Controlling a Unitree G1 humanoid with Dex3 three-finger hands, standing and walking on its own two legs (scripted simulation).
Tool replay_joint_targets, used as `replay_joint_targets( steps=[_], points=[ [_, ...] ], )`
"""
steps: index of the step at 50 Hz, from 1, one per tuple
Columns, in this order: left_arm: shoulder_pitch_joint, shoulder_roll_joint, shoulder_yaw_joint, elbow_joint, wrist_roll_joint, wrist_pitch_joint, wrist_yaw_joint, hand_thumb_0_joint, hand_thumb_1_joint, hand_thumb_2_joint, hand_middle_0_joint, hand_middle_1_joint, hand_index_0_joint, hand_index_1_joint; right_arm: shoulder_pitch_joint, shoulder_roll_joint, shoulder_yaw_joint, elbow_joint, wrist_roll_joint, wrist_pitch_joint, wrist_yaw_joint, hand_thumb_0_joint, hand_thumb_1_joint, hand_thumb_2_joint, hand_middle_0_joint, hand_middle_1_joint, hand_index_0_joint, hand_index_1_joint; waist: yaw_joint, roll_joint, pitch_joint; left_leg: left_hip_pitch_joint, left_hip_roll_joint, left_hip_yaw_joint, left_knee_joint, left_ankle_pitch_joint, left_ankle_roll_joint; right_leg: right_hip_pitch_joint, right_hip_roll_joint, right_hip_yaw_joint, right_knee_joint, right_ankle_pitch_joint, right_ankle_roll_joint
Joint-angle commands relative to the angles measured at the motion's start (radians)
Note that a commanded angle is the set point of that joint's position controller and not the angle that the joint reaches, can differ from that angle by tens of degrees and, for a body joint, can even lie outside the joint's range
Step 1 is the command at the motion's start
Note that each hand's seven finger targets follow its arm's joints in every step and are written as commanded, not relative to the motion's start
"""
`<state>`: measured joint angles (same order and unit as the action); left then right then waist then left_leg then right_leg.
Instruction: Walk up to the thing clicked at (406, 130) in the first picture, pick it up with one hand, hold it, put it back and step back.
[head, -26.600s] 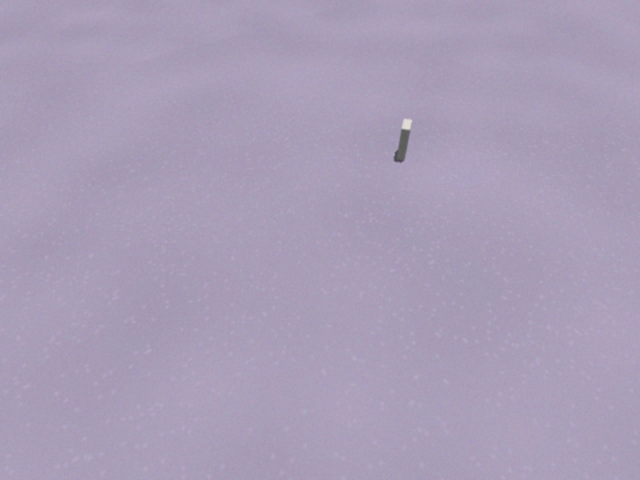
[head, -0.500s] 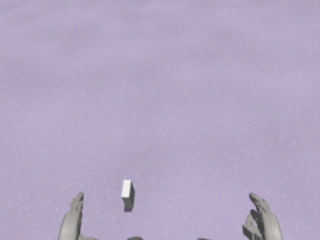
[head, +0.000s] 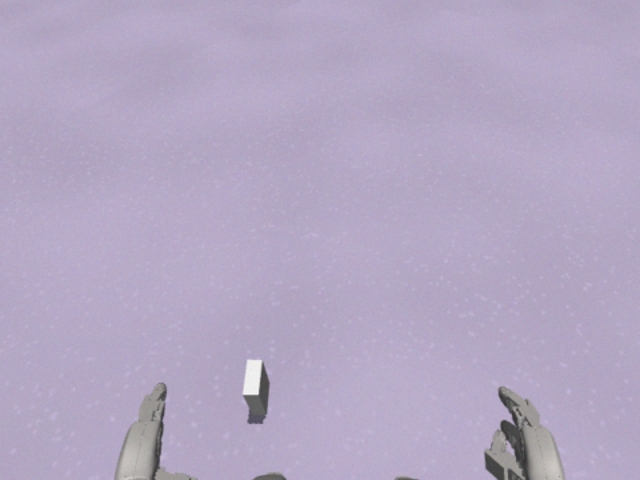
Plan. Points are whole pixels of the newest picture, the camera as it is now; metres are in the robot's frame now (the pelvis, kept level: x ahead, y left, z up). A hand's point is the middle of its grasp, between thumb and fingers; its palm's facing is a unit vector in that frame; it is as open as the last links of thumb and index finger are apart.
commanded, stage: home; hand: left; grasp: from the side
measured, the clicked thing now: (257, 388) +0.44 +0.21 -0.63
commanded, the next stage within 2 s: stand in 0.26 s
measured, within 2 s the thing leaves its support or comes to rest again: neither
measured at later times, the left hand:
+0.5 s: hand (189, 458) +0.17 +0.18 -0.06, palm faces +0.11 -0.96 -0.27, open 16.5 cm
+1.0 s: hand out of the picture +0.10 +0.24 -0.11, palm faces -0.02 -0.94 -0.34, open 7.6 cm
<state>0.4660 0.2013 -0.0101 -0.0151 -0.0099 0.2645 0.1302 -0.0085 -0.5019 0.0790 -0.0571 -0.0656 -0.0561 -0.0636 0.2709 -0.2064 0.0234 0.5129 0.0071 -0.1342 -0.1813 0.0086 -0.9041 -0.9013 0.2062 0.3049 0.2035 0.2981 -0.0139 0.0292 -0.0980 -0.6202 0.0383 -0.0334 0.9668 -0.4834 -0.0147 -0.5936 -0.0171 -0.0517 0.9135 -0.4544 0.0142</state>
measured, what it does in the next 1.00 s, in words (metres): stands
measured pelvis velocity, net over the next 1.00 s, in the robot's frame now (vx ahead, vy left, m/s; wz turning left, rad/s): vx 0.00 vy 0.00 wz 0.00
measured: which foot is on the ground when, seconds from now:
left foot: down 0.00-1.00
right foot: down 0.00-1.00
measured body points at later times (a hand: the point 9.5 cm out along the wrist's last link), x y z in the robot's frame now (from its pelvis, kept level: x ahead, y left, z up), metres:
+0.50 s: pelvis +0.00 +0.00 +0.00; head +0.02 +0.01 +0.45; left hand +0.16 +0.23 -0.04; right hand +0.16 -0.24 -0.07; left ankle +0.00 +0.12 -0.69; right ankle +0.00 -0.13 -0.69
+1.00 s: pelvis +0.00 +0.00 +0.03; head +0.01 +0.01 +0.48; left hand +0.10 +0.29 -0.09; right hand +0.10 -0.28 -0.09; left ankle +0.00 +0.12 -0.69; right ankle +0.00 -0.13 -0.69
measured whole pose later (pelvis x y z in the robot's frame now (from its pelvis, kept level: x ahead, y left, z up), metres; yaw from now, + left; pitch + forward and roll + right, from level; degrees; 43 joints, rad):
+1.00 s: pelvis +0.00 +0.00 +0.03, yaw +0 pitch +0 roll +0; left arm 0.24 0.32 0.02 0.74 0.05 0.01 0.02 0.01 0.85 0.89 -0.20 -0.30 -0.20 -0.30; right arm 0.19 -0.31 -0.04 0.86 -0.06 -0.02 -0.02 0.01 -0.91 -0.90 0.21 0.30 0.20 0.30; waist 0.02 -0.01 0.02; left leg -0.37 0.00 0.00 0.75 -0.39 0.00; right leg -0.37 -0.05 -0.03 0.75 -0.38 0.02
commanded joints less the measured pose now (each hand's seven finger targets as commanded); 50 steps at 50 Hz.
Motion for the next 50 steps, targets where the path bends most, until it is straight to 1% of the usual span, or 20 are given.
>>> replay_joint_targets(
  steps=[1, 9, 11, 12, 18, 20, 21, 26, 28, 30, 32, 33, 34, 35, 36, 37, 38, 40, 42, 50],
  points=[
    [-0.015, 0.1, 0.055, -0.186, 0.009, -0.051, 0.016, 0.0, -0.537, 0.064, -0.05, -0.06, -0.05, -0.059, -0.061, -0.12, -0.054, -0.157, 0.002, -0.052, -0.009, 0.0, -0.9, -0.9, 0.2, 0.3, 0.2, 0.3, -0.002, 0.016, -0.107, 0.078, -0.026, 0.021, -0.167, 0.239, 0.012, 0.067, 0.037, -0.023, -0.136, 0.204, -0.023],
    [-0.018, 0.106, 0.061, -0.192, 0.009, -0.046, 0.016, 0.0, -0.51, 0.08, -0.053, -0.064, -0.053, -0.064, -0.046, -0.118, -0.055, -0.153, -0.002, -0.05, -0.01, 0.0, -0.9, -0.9, 0.2, 0.3, 0.2, 0.3, -0.013, 0.009, -0.14, 0.097, -0.026, 0.025, -0.141, 0.315, 0.014, 0.094, 0.034, -0.018, -0.129, 0.284, -0.018],
    [-0.017, 0.093, 0.043, -0.179, 0.009, -0.042, 0.015, 0.0, -0.525, 0.071, -0.052, -0.062, -0.052, -0.061, -0.055, -0.12, -0.054, -0.158, 0.0, -0.05, -0.011, 0.0, -0.9, -0.9, 0.2, 0.3, 0.2, 0.3, -0.011, 0.004, -0.111, 0.088, -0.025, 0.024, -0.152, 0.283, 0.013, 0.072, 0.035, -0.022, -0.133, 0.252, -0.018],
    [-0.02, 0.099, 0.057, -0.186, 0.009, -0.044, 0.017, 0.0, -0.519, 0.074, -0.052, -0.063, -0.052, -0.062, -0.052, -0.114, -0.052, -0.156, -0.001, -0.049, -0.01, 0.0, -0.9, -0.9, 0.2, 0.3, 0.2, 0.3, -0.009, 0.005, -0.115, 0.083, -0.026, 0.024, -0.151, 0.274, 0.014, 0.077, 0.034, -0.022, -0.136, 0.242, -0.018],
    [-0.017, 0.099, 0.056, -0.181, 0.008, -0.04, 0.018, 0.0, -0.524, 0.072, -0.052, -0.062, -0.052, -0.062, -0.057, -0.125, -0.057, -0.16, 0.001, -0.05, -0.01, 0.0, -0.9, -0.9, 0.2, 0.3, 0.2, 0.3, -0.008, 0.003, -0.102, 0.081, -0.025, 0.02, -0.166, 0.239, 0.013, 0.065, 0.037, -0.025, -0.14, 0.206, -0.021],
    [-0.022, 0.108, 0.06, -0.19, 0.007, -0.041, 0.017, 0.0, -0.364, 0.232, -0.2, -0.222, -0.2, -0.222, -0.058, -0.121, -0.052, -0.16, 0.001, -0.05, -0.007, 0.0, -0.9, -0.9, 0.2, 0.3, 0.2, 0.3, -0.002, 0.02, -0.096, 0.07, -0.025, 0.017, -0.173, 0.226, 0.013, 0.066, 0.036, -0.025, -0.135, 0.19, -0.024],
    [-0.012, 0.099, 0.053, -0.182, 0.007, -0.041, 0.015, 0.0, -0.284, 0.312, -0.2, -0.3, -0.2, -0.301, -0.06, -0.113, -0.047, -0.159, 0.0, -0.048, -0.007, 0.0, -0.9, -0.9, 0.2, 0.3, 0.2, 0.3, 0.0, 0.022, -0.1, 0.072, -0.025, 0.015, -0.174, 0.23, 0.012, 0.069, 0.037, -0.028, -0.135, 0.191, -0.024],
    [-0.017, 0.099, 0.056, -0.187, 0.008, -0.043, 0.017, 0.0, 0.116, 0.712, -0.2, -0.3, -0.2, -0.301, -0.053, -0.122, -0.055, -0.162, 0.0, -0.049, -0.008, 0.0, -0.9, -0.9, 0.2, 0.3, 0.2, 0.3, -0.005, -0.002, -0.107, 0.074, -0.025, 0.018, -0.164, 0.239, 0.015, 0.071, 0.035, -0.025, -0.139, 0.203, -0.022],
    [-0.028, 0.104, 0.055, -0.189, 0.009, -0.044, 0.018, 0.0, 0.276, 0.872, -0.2, -0.3, -0.2, -0.301, -0.057, -0.12, -0.052, -0.164, 0.0, -0.051, -0.009, 0.0, -0.9, -0.9, 0.2, 0.3, 0.2, 0.3, -0.002, 0.001, -0.097, 0.064, -0.027, 0.022, -0.168, 0.205, 0.015, 0.062, 0.034, -0.022, -0.143, 0.174, -0.021],
    [-0.04, 0.101, 0.05, -0.188, 0.009, -0.044, 0.017, 0.0, 0.436, 0.9, -0.2, -0.3, -0.2, -0.301, -0.063, -0.122, -0.053, -0.166, 0.0, -0.051, -0.011, 0.0, -0.9, -0.9, 0.2, 0.3, 0.2, 0.3, -0.012, -0.011, -0.082, 0.06, -0.027, 0.025, -0.169, 0.181, 0.018, 0.052, 0.032, -0.02, -0.155, 0.157, -0.019],
    [-0.021, 0.1, 0.056, -0.189, 0.009, -0.047, 0.017, 0.0, 0.596, 0.9, -0.2, -0.3, -0.2, -0.301, -0.059, -0.11, -0.045, -0.166, 0.001, -0.054, -0.009, 0.0, -0.9, -0.9, 0.2, 0.3, 0.2, 0.3, 0.001, 0.002, -0.093, 0.061, -0.03, 0.029, -0.168, 0.176, 0.018, 0.056, 0.03, -0.017, -0.158, 0.151, -0.02],
    [-0.046, 0.107, 0.055, -0.202, 0.009, -0.046, 0.017, 0.0, 0.676, 0.9, -0.2, -0.3, -0.2, -0.301, -0.055, -0.12, -0.052, -0.164, 0.0, -0.055, -0.013, 0.0, -0.9, -0.9, 0.2, 0.3, 0.2, 0.3, -0.01, 0.0, -0.098, 0.071, -0.029, 0.028, -0.167, 0.178, 0.019, 0.051, 0.031, -0.016, -0.155, 0.154, -0.018],
    [-0.038, 0.101, 0.052, -0.192, 0.009, -0.044, 0.018, 0.0, 0.756, 0.9, -0.2, -0.3, -0.2, -0.301, -0.06, -0.119, -0.05, -0.164, 0.001, -0.058, -0.012, 0.0, -0.9, -0.9, 0.2, 0.3, 0.2, 0.3, -0.005, 0.004, -0.097, 0.07, -0.028, 0.024, -0.175, 0.168, 0.017, 0.052, 0.032, -0.02, -0.151, 0.144, -0.02],
    [-0.212, 0.228, 0.099, 0.159, 0.098, -0.163, -0.033, 0.0, 0.836, 0.9, -0.2, -0.3, -0.2, -0.301, -0.124, -0.26, -0.091, 0.056, -0.119, 0.017, 0.048, 0.0, -0.9, -0.9, 0.2, 0.3, 0.2, 0.3, 0.024, -0.06, 0.061, 0.105, 0.012, -0.042, -0.225, 0.269, 0.052, 0.147, -0.045, 0.078, -0.183, 0.179, -0.079],
    [-0.167, 0.241, 0.106, 0.278, 0.113, -0.209, -0.058, 0.0, 0.9, 0.9, -0.2, -0.3, -0.2, -0.301, -0.098, -0.255, -0.099, 0.101, -0.126, 0.045, 0.085, 0.0, -0.9, -0.9, 0.2, 0.3, 0.2, 0.3, 0.029, -0.094, -0.027, 0.145, 0.008, -0.006, -0.189, 0.317, 0.07, 0.208, -0.069, 0.105, -0.196, 0.255, -0.099],
    [-0.177, 0.251, 0.107, 0.316, 0.111, -0.237, -0.07, 0.0, 0.9, 0.9, -0.2, -0.3, -0.2, -0.301, -0.088, -0.244, -0.098, 0.111, -0.121, 0.057, 0.098, 0.0, -0.9, -0.9, 0.2, 0.3, 0.2, 0.3, 0.019, -0.103, -0.049, 0.175, 0.008, -0.005, -0.194, 0.339, 0.077, 0.221, -0.079, 0.131, -0.19, 0.297, -0.11],
    [-0.186, 0.258, 0.098, 0.336, 0.101, -0.255, -0.084, 0.0, 0.9, 0.9, -0.2, -0.3, -0.2, -0.301, -0.103, -0.246, -0.097, 0.114, -0.109, 0.066, 0.111, 0.0, -0.9, -0.9, 0.2, 0.3, 0.2, 0.3, 0.019, -0.07, -0.016, 0.182, 0.006, -0.023, -0.226, 0.325, 0.084, 0.184, -0.071, 0.125, -0.205, 0.282, -0.104],
    [-0.214, 0.26, 0.088, 0.419, 0.074, -0.282, -0.097, 0.0, 0.9, 0.9, -0.2, -0.3, -0.2, -0.301, -0.103, -0.231, -0.094, 0.142, -0.073, 0.069, 0.141, 0.0, -0.9, -0.9, 0.2, 0.3, 0.2, 0.3, 0.022, -0.039, -0.041, 0.223, 0.001, -0.023, -0.262, 0.304, 0.082, 0.249, -0.081, 0.122, -0.218, 0.272, -0.09],
    [-0.228, 0.26, 0.089, 0.489, 0.059, -0.286, -0.103, 0.0, 0.9, 0.9, -0.2, -0.3, -0.2, -0.301, -0.111, -0.243, -0.102, 0.168, -0.058, 0.072, 0.153, 0.0, -0.9, -0.9, 0.2, 0.3, 0.2, 0.3, 0.031, -0.047, -0.044, 0.26, 0.006, -0.029, -0.285, 0.294, 0.077, 0.244, -0.078, 0.119, -0.236, 0.278, -0.081],
    [-0.294, 0.276, 0.078, 0.721, 0.052, -0.304, -0.094, 0.0, 0.9, 0.9, -0.2, -0.3, -0.2, -0.301, -0.127, -0.256, -0.103, 0.292, -0.057, 0.09, 0.162, 0.0, -0.9, -0.9, 0.2, 0.3, 0.2, 0.3, 0.027, -0.002, 0.045, 0.298, 0.031, -0.065, -0.426, 0.286, 0.072, 0.31, -0.082, 0.103, -0.336, 0.283, -0.061]
  ],
)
